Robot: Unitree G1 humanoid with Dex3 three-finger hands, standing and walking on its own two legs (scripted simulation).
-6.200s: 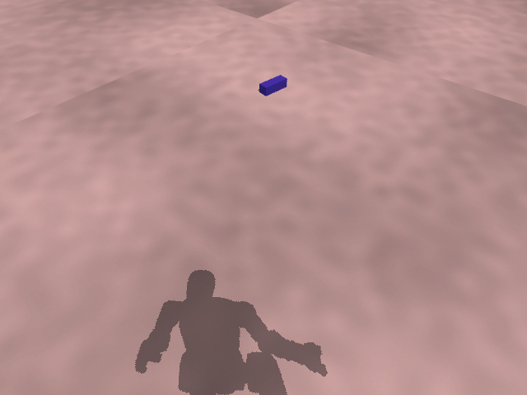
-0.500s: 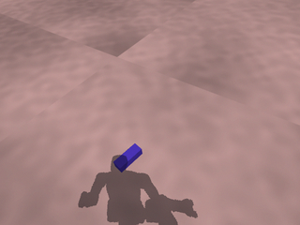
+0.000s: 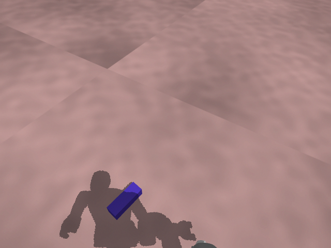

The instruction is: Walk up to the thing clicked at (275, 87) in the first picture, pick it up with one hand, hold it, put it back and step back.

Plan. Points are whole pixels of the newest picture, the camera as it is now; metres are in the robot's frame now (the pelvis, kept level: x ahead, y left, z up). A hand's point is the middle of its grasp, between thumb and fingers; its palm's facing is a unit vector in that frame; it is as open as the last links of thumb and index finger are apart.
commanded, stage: walk up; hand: left
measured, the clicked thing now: (125, 200) +0.53 +0.20 -0.74
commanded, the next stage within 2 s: stand in 1.82 s
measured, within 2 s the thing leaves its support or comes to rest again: neither
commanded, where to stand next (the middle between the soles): +0.18 -0.01 m, yaw +1 degrees
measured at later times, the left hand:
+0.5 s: hand (68, 245) +0.19 +0.26 -0.16, palm faces +0.00 -0.93 -0.36, open 7.4 cm
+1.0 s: hand (69, 245) +0.19 +0.25 -0.15, palm faces +0.03 -0.94 -0.33, open 7.4 cm
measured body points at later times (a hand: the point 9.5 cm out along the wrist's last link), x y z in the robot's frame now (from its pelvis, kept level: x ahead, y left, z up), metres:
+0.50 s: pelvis +0.10 -0.01 -0.02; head +0.12 +0.00 +0.43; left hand +0.19 +0.31 -0.14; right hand +0.18 -0.33 -0.14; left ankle +0.17 +0.12 -0.74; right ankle +0.15 -0.14 -0.73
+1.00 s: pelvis +0.13 -0.01 +0.01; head +0.15 -0.01 +0.46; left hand +0.19 +0.30 -0.13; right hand +0.27 -0.30 -0.12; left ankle +0.17 +0.12 -0.74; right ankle +0.15 -0.14 -0.74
